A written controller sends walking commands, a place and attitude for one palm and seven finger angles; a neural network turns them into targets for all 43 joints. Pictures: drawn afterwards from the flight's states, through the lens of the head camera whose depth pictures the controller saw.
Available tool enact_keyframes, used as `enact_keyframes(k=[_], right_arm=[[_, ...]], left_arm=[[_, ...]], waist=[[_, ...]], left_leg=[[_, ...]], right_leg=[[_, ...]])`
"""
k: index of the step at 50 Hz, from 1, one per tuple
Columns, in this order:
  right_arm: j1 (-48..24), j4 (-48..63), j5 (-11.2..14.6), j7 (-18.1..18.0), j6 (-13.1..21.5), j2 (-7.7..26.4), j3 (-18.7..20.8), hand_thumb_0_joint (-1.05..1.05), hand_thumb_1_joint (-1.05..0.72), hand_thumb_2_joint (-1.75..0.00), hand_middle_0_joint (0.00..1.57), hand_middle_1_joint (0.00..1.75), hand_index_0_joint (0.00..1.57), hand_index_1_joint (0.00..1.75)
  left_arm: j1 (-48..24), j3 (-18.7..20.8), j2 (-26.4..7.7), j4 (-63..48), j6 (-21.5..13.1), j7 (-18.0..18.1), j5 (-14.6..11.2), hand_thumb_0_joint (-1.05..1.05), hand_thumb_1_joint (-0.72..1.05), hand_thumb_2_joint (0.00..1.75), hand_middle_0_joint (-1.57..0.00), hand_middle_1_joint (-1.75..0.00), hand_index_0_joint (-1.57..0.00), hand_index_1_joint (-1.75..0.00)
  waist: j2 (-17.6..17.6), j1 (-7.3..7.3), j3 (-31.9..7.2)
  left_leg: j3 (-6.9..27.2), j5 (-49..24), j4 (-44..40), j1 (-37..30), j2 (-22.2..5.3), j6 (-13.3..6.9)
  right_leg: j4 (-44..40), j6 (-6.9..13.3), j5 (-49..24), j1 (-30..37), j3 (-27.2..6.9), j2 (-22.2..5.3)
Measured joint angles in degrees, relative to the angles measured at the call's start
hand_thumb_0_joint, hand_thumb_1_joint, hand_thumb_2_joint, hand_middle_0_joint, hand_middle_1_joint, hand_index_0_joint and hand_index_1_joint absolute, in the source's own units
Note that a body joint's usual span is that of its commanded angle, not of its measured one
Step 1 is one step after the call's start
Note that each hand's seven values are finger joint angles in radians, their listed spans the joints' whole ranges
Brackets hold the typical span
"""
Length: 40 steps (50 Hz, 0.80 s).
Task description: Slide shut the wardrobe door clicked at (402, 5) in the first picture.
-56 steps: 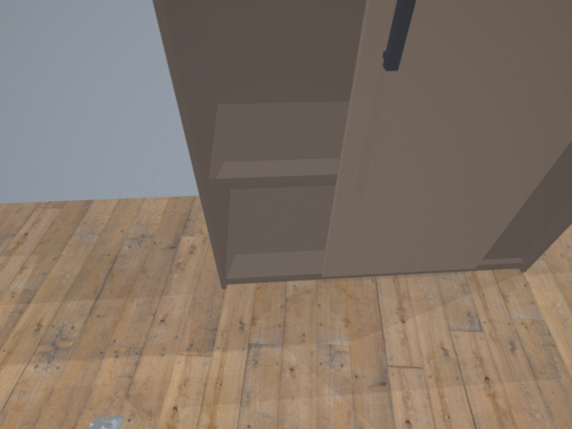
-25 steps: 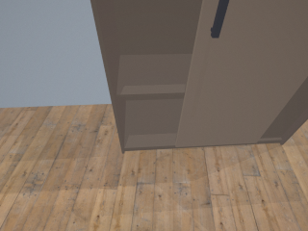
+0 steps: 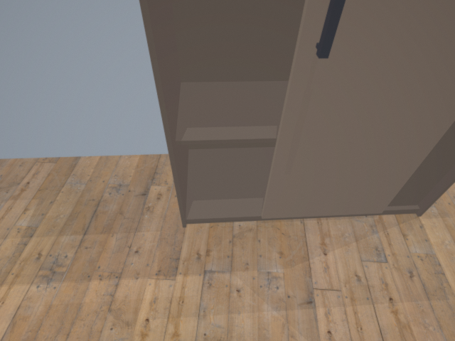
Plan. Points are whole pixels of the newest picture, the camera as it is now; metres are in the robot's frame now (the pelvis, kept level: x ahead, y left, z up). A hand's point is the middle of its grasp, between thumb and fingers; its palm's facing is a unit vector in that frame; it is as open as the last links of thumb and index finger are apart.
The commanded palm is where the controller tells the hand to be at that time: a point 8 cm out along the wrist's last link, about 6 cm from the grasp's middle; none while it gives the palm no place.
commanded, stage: look at it before walking up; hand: right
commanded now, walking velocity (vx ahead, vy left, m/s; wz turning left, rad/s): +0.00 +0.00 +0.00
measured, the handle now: (329, 18) +0.80 -0.20 +0.23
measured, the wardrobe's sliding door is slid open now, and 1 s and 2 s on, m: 0.39 0.39 0.39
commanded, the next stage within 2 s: turn to face it in 0.32 s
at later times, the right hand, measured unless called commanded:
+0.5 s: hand out of the picture +0.08 -0.24 -0.16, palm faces -0.03 +0.94 -0.33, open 7.4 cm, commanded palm none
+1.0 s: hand out of the picture +0.03 -0.22 -0.19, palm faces +0.03 +0.99 -0.16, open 7.4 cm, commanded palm none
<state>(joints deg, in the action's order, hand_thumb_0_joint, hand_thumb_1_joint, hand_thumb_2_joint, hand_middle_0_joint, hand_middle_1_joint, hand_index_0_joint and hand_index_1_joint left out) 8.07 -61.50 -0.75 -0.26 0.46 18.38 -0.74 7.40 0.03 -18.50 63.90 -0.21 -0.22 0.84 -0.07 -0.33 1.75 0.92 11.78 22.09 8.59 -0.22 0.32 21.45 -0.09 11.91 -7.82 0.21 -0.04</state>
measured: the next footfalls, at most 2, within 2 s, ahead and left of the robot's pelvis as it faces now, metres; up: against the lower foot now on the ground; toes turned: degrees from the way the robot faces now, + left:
left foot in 1.54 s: +0.34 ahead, -0.02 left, +0.00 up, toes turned +12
right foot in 1.86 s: +0.46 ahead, -0.26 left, +0.00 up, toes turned +0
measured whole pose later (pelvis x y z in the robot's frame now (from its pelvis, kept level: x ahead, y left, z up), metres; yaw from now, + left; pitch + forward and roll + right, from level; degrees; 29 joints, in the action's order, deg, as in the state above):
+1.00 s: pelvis +0.04 -0.04 -0.01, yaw +2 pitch -1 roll +2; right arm 20.4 -61.1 -1.5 -0.1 0.4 10.5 1.7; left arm 19.9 1.6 -12.4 63.4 -0.1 -0.8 1.1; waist 0.8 0.7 -0.4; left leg 2.9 17.9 26.5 8.2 -1.2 1.4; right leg 32.3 0.9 21.1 -13.6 4.6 -1.2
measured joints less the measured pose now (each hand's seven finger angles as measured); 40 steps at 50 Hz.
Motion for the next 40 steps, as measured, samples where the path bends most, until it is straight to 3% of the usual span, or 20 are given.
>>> enact_keyframes(k=[28,40], right_arm=[[0.7,-0.3,0.0,-0.1,-0.3,0.2,0.4,0.01,-0.91,-0.9,0.2,0.3,0.2,0.3],[4.2,0.6,-0.4,0.0,-1.6,-4.7,0.3,0.01,-0.91,-0.9,0.2,0.3,0.2,0.3]], left_arm=[[-0.7,0.0,0.1,-0.4,0.0,0.5,0.0,0.01,0.91,0.9,-0.2,-0.3,-0.21,-0.3],[3.5,-0.1,4.5,-1.1,1.1,0.3,0.4,0.01,0.91,0.9,-0.2,-0.3,-0.2,-0.3]], waist=[[0.0,0.64,0.1],[-0.5,0.43,-0.7]], left_leg=[[0.6,-0.1,-1.0,-1.0,0.3,-0.1],[2.6,2.4,4.0,1.9,1.5,-0.2]], right_leg=[[-0.9,-0.1,0.3,1.2,0.6,-0.3],[5.7,-0.1,5.2,-1.5,2.6,-1.4]])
